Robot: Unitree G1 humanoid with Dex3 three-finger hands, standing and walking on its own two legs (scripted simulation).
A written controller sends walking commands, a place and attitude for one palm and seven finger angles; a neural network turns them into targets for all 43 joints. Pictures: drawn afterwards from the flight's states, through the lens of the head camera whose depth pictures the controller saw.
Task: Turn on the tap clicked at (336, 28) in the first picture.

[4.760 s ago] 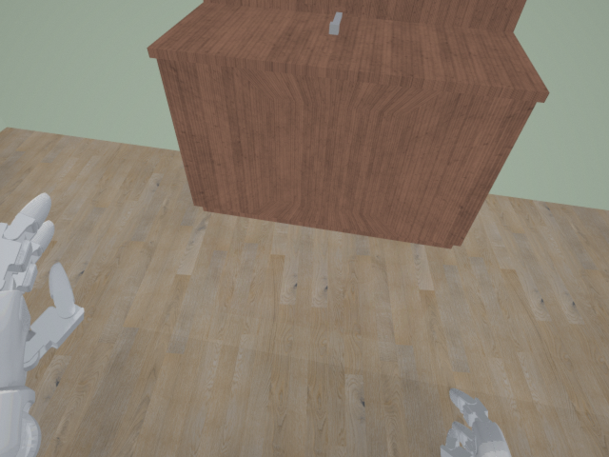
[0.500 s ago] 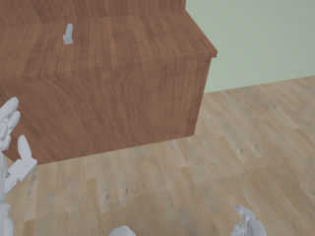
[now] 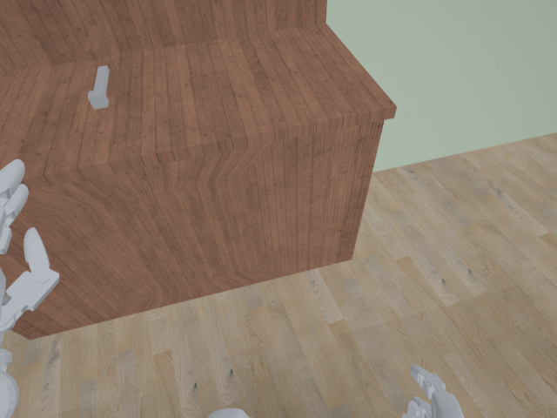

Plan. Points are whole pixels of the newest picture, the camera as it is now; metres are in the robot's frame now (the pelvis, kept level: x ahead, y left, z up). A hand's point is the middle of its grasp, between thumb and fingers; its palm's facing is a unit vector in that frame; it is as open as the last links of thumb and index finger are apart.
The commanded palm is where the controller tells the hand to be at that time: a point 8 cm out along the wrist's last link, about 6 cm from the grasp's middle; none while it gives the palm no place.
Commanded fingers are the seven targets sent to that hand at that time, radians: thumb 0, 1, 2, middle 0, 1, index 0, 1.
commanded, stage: take the last steps up to it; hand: left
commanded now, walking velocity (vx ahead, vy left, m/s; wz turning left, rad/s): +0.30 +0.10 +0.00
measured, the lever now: (98, 99) +0.66 +0.43 +0.10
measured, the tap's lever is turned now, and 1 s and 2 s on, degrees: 0 0 0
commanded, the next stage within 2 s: come to a stop and stand still in 0.82 s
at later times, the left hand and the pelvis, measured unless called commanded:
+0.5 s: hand (71, 175) +0.34 +0.28 +0.20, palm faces +0.37 -0.84 -0.40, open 7.4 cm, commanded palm +0.29 +0.32 +0.19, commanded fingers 0.00 0.90 0.90 -0.20 -0.30 -0.20 -0.30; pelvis +0.11 +0.05 +0.01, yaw -3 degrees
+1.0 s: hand (86, 136) +0.43 +0.30 +0.19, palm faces +0.39 -0.84 -0.39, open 7.4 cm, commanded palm +0.38 +0.34 +0.19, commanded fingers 0.00 0.90 0.90 -0.20 -0.30 -0.20 -0.30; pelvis +0.21 +0.07 +0.00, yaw -2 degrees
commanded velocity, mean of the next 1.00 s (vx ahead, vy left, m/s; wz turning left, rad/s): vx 0.18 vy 0.05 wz -0.01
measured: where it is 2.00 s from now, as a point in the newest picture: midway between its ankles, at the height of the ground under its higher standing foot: outside the picture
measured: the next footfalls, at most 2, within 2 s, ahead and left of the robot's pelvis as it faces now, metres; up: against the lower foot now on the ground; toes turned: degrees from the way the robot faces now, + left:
left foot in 0.28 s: +0.18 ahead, +0.17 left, +0.00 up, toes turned +8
right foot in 0.60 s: +0.21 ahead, -0.06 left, +0.00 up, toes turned -11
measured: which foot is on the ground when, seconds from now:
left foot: up 0.00-0.26, down 0.28-0.60, up 0.62-0.92, down 0.94-1.00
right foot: down 0.00-0.28, up 0.30-0.58, down 0.60-0.94, up 0.96-1.00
